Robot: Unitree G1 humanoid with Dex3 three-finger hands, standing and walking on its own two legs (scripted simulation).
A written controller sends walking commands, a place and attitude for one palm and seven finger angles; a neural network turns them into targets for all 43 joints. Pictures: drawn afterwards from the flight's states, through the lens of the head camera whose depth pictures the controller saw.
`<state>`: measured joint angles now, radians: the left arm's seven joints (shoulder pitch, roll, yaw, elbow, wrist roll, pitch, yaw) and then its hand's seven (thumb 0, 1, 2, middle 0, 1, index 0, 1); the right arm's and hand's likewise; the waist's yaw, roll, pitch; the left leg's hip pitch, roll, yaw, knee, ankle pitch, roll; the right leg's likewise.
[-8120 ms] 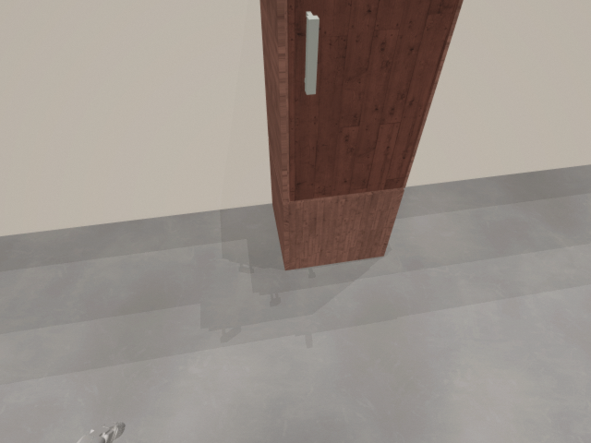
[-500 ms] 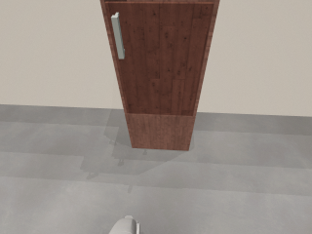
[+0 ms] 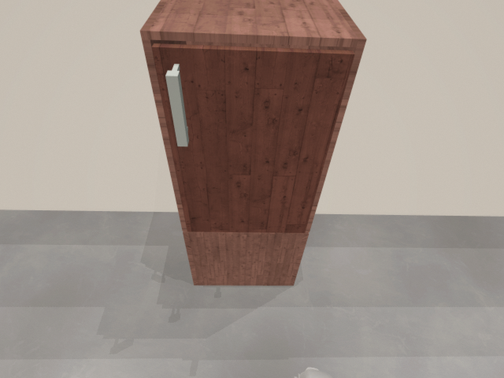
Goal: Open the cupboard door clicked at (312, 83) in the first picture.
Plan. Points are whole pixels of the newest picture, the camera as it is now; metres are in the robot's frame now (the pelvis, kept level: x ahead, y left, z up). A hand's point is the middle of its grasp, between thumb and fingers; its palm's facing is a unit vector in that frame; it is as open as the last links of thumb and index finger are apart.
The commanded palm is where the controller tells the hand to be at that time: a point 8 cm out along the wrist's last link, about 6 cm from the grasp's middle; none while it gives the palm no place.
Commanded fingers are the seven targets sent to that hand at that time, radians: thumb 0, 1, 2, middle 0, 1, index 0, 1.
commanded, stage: come to a stop and stand still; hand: left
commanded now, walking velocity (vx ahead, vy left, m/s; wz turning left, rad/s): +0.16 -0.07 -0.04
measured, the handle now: (179, 106) +0.60 +0.19 +0.13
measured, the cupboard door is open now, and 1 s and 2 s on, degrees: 0 0 0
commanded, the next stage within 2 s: look again from close up in 1.44 s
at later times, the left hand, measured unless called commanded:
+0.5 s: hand out of the picture +0.11 +0.16 -0.17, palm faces +0.06 -0.97 -0.25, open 7.3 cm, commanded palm none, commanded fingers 0.00 0.90 0.90 -0.20 -0.30 -0.20 -0.30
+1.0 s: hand out of the picture -0.04 +0.15 -0.18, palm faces +0.00 -0.98 -0.19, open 7.4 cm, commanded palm none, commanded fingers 0.00 0.90 0.90 -0.20 -0.30 -0.20 -0.30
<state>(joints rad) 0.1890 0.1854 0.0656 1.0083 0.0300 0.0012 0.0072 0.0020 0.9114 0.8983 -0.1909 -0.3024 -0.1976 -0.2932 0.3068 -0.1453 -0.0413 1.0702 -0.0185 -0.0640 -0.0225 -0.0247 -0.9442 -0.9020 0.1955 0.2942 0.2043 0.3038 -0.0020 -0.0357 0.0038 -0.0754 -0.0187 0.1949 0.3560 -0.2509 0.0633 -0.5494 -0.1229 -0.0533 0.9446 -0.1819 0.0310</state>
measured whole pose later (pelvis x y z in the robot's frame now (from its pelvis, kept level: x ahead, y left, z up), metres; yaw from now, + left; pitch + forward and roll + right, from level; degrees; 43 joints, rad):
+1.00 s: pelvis -0.02 -0.02 +0.00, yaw -1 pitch +0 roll +2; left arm 0.34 0.15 0.03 1.12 0.02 0.03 0.01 0.01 0.91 0.90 -0.19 -0.30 -0.20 -0.29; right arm 0.36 -0.11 -0.03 1.10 -0.02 0.00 -0.03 0.00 -0.91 -0.90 0.20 0.29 0.21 0.30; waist -0.03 -0.02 0.01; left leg -0.21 0.02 0.08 0.43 -0.22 -0.01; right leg -0.21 -0.03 -0.04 0.49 -0.28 0.02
